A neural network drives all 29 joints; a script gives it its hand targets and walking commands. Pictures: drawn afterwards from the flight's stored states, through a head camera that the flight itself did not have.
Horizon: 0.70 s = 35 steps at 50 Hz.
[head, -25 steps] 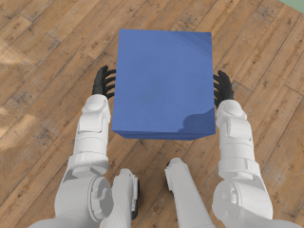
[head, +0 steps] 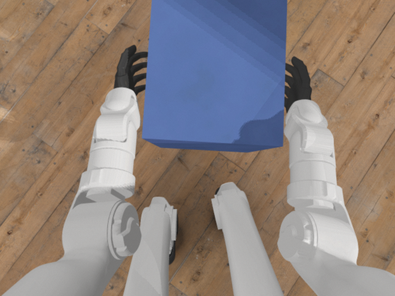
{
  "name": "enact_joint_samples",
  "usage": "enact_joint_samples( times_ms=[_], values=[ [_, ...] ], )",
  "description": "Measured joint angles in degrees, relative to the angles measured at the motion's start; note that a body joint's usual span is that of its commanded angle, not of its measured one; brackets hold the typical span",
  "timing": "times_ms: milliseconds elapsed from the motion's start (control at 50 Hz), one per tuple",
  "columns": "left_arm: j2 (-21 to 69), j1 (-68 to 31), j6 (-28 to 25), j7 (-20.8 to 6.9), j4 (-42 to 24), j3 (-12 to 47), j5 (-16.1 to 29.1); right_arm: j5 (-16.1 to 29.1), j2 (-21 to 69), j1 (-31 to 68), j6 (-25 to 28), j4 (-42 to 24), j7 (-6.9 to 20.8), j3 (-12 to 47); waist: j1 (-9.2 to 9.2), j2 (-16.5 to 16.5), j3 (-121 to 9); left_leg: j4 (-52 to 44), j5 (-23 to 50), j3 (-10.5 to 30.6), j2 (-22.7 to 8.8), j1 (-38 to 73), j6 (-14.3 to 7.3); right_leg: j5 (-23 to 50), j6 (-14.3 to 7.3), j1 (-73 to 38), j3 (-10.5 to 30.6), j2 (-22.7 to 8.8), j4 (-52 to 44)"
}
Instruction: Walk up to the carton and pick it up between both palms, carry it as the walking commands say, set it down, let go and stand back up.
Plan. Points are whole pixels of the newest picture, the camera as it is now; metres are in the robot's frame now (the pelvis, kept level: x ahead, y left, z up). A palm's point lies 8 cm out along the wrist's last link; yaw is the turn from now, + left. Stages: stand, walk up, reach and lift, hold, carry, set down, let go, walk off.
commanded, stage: set down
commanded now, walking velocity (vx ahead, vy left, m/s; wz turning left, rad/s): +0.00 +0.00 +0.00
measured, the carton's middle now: (210, 89) +0.50 -0.08 -0.17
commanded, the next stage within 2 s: none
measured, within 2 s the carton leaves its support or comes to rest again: neither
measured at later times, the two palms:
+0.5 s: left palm (141, 88) +0.53 +0.07 -0.19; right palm (282, 99) +0.46 -0.25 -0.19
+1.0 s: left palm (149, 91) +0.54 +0.06 -0.27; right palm (270, 100) +0.48 -0.25 -0.28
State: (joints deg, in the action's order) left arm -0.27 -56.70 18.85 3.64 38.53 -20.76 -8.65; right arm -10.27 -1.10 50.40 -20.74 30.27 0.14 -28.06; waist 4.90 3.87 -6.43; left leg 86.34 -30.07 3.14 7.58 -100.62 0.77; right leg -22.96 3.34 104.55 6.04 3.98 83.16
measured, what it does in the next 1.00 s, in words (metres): lowers itself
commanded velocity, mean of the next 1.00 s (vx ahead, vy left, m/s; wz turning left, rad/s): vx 0.00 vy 0.00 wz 0.00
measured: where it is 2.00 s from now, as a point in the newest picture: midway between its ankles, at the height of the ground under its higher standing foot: (199, 234)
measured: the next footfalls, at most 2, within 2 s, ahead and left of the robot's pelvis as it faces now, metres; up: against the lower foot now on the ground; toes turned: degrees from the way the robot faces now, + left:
none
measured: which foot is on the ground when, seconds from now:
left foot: down 0.00-1.00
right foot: down 0.00-1.00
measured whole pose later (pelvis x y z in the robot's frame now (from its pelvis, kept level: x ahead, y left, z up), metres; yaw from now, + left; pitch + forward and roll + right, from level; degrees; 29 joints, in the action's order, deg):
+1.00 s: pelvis -0.05 -0.01 -0.12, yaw +1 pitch +32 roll +2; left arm -15.5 -90.7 19.7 6.2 50.9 -16.1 -0.5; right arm -1.6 -13.9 84.2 -21.9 42.4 -5.7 -23.0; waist 7.1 3.3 29.9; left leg 113.0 -34.9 2.2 9.2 -110.3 3.3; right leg -25.9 3.5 115.1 4.9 5.5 109.2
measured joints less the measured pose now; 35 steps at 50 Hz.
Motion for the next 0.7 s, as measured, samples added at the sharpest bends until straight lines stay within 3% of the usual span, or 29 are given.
enact_joint_samples(
  times_ms=[420,540,640,700],
  values=[
    [-4.18,-12.64,0.40,1.44,5.75,0.63,1.29,1.44,-4.10,11.09,-0.47,4.35,-0.85,-1.26,0.48,0.29,6.99,11.28,-2.18,0.14,1.22,-9.98,0.84,-1.79,0.50,9.85,-0.50,0.63,10.76],
    [-6.43,-18.16,0.35,1.81,4.60,1.76,3.13,2.70,-5.99,16.54,-0.51,3.04,-1.42,-0.73,1.03,-0.04,17.38,14.70,-3.02,0.17,1.54,-8.48,1.15,-2.50,0.53,8.39,-0.78,0.76,14.10],
    [-9.99,-26.51,1.04,2.62,-1.26,4.30,6.14,5.52,-8.91,25.34,-1.04,-2.23,-2.14,-0.02,1.66,-0.97,38.00,18.21,-2.72,0.53,1.62,-0.64,1.48,-3.44,0.42,0.65,-1.54,0.91,17.31],
    [-10.49,-26.99,1.57,2.85,-0.49,4.47,6.62,7.20,-9.61,26.13,-1.76,-1.10,-2.94,0.73,1.68,-1.05,36.96,20.60,-4.81,0.12,1.47,-4.28,1.70,-3.43,0.42,4.64,-1.39,1.25,19.56]
  ],
)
